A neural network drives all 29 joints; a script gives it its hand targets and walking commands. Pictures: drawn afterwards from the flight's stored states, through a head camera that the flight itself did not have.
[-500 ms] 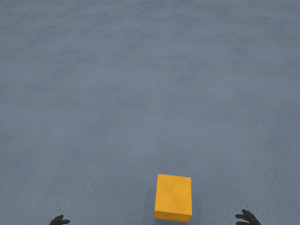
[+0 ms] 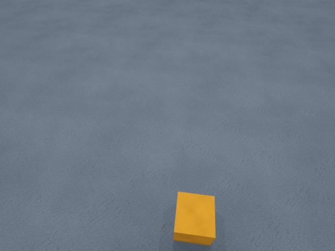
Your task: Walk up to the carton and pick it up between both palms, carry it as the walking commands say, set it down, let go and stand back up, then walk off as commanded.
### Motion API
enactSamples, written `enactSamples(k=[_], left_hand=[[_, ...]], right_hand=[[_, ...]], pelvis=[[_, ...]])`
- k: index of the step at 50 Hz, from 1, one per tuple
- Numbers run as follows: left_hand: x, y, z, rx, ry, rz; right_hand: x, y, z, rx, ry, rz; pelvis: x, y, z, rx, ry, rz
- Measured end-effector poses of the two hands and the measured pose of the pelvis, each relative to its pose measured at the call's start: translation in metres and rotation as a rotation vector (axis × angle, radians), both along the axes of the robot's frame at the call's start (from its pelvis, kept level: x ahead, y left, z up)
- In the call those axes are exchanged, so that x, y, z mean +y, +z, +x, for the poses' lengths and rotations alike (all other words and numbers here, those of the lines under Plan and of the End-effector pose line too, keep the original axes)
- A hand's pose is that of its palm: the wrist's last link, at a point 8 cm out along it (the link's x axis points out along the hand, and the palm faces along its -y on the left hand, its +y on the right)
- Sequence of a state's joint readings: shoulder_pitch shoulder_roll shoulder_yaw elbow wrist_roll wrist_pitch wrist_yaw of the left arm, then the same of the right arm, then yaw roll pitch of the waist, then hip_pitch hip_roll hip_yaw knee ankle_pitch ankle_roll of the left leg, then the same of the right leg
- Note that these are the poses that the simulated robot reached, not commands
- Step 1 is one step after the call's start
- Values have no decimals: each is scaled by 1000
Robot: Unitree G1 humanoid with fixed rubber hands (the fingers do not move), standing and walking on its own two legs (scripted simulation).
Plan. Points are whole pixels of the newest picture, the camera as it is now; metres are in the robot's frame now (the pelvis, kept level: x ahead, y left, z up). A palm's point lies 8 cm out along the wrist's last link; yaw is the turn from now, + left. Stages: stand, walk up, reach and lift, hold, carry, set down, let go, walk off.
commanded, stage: walk off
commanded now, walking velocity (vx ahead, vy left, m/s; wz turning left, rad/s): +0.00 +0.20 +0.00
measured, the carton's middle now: (193, 218) +0.40 -0.12 -0.68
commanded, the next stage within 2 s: none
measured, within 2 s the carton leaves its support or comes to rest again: neither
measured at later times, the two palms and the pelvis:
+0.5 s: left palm out of the picture +0.06 +0.36 -0.12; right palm out of the picture +0.03 -0.20 -0.12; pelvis -0.02 +0.08 +0.00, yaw -4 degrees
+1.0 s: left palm out of the picture +0.02 +0.43 -0.13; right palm out of the picture +0.00 -0.12 -0.11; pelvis -0.05 +0.16 +0.00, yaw -3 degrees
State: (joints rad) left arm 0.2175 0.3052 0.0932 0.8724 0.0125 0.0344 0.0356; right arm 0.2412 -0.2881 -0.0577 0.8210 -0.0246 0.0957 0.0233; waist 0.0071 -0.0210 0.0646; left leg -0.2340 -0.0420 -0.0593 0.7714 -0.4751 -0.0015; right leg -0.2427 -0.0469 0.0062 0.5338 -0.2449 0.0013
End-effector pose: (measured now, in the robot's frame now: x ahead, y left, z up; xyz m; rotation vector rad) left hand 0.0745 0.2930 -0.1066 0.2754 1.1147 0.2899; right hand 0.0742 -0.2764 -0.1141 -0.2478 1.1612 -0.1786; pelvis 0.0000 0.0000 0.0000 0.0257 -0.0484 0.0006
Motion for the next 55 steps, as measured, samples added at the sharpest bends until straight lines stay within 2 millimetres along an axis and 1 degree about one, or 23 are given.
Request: enactSamples(k=[4, 8, 11, 13, 15, 19, 22, 24, 27, 29, 32, 36, 39, 42, 46, 48, 49, 52, 55], left_hand=[[12, 3, -16, 31, 33, -2], [32, -5, -26, 51, 50, -17], [51, -19, -28, 49, 45, -32], [57, -19, -29, 67, 41, -40], [61, -19, -27, 64, 32, -47], [68, -19, -24, 73, 12, -44], [70, -19, -19, 92, -21, -34], [67, -17, -14, 96, -46, -29], [58, -14, -6, 81, -75, -25], [50, -11, -5, 60, -79, -25], [46, -5, -13, 54, -60, -29], [53, 4, -29, 70, -29, -25], [65, 6, -38, 74, -14, -23], [82, 2, -45, 75, -4, -28], [112, -13, -50, 73, -9, -46], [129, -25, -51, 67, -13, -58], [134, -27, -52, 76, -15, -64], [146, -26, -53, 86, -21, -81], [159, -26, -55, 97, -23, -82]], right_hand=[[18, -1, 1, 12, 29, 27], [38, 1, 1, 5, 46, 20], [54, 0, -2, -8, 44, -4], [64, 5, -8, -11, 29, -7], [69, 9, -11, -12, 18, -14], [76, 8, -18, -14, -5, -27], [78, 2, -31, 0, -40, -21], [80, -3, -41, 13, -66, -11], [82, -13, -53, 26, -99, 16], [83, -20, -57, 30, -107, 34], [85, -18, -57, 28, -94, 51], [97, -15, -58, 37, -61, 87], [109, -16, -60, 42, -44, 100], [122, -13, -61, 41, -31, 90], [138, -4, -65, 30, -29, 38], [148, -3, -67, 14, -31, 6], [155, 0, -69, 8, -39, 1], [168, 10, -75, 3, -53, -17], [178, 13, -77, 4, -59, -34]], pelvis=[[13, 4, -4, 14, 20, 12], [34, 1, -7, 12, 28, -5], [52, -7, -11, 1, 23, -32], [60, -3, -12, -8, 12, -41], [66, -1, -13, -9, 11, -50], [75, -1, -14, 1, -13, -48], [79, -3, -16, 22, -47, -36], [80, -3, -18, 36, -67, -28], [79, -5, -19, 42, -89, -15], [77, -6, -21, 37, -90, -9], [77, -1, -25, 32, -82, 9], [85, 7, -32, 44, -59, 32], [95, 8, -37, 45, -50, 32], [109, 6, -42, 42, -47, 20], [132, 0, -46, 32, -44, -12], [146, -7, -49, 19, -45, -34], [152, -6, -50, 12, -51, -39], [167, -1, -53, 7, -53, -60], [178, 1, -54, 12, -56, -69]])
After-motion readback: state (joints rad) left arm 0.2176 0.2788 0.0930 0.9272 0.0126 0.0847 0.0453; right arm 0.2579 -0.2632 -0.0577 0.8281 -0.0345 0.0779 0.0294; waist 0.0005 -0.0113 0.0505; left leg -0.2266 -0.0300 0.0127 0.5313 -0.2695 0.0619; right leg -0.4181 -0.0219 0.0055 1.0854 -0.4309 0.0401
